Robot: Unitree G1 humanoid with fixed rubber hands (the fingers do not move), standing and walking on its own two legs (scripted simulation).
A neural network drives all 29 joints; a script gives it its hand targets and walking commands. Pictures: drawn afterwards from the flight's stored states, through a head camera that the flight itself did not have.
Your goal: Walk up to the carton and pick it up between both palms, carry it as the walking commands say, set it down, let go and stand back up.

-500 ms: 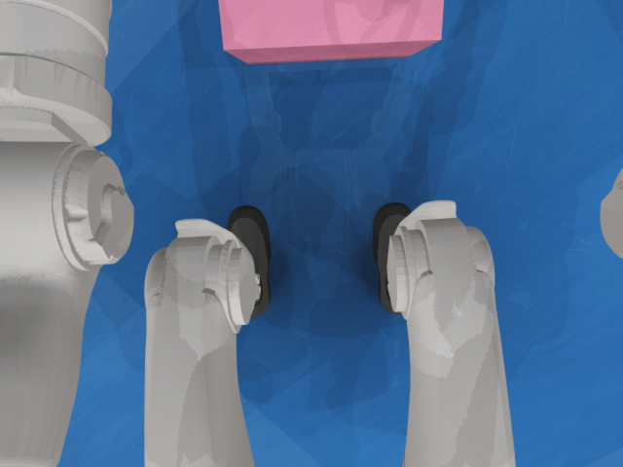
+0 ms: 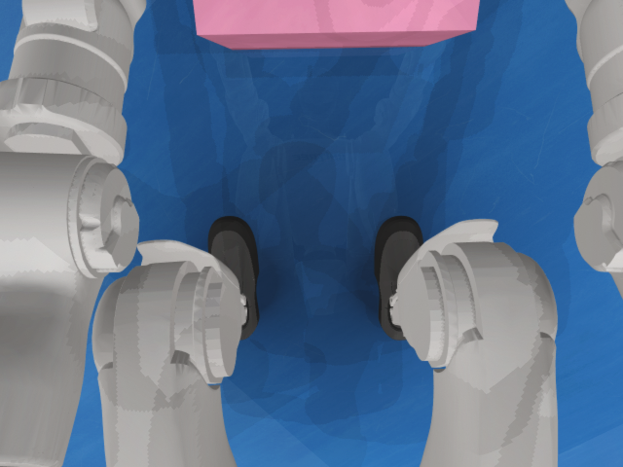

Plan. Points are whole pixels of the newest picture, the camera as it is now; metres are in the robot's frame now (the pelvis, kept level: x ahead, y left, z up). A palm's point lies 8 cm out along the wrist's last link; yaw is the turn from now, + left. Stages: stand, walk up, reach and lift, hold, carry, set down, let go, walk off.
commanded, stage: reach and lift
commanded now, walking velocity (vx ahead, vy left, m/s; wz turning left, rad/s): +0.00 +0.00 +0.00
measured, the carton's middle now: out of the picture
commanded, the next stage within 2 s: none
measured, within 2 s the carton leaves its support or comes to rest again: leaves its support in 1.82 s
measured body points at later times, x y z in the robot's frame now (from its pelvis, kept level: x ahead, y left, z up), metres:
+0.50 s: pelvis +0.00 +0.00 -0.02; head +0.38 -0.02 +0.20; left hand +0.59 +0.15 -0.20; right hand +0.57 -0.23 -0.19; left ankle +0.12 +0.13 -0.34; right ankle +0.10 -0.12 -0.34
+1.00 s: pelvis +0.00 +0.01 -0.01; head +0.39 -0.01 +0.19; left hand +0.59 +0.14 -0.21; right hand +0.56 -0.20 -0.21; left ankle +0.12 +0.13 -0.34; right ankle +0.10 -0.12 -0.34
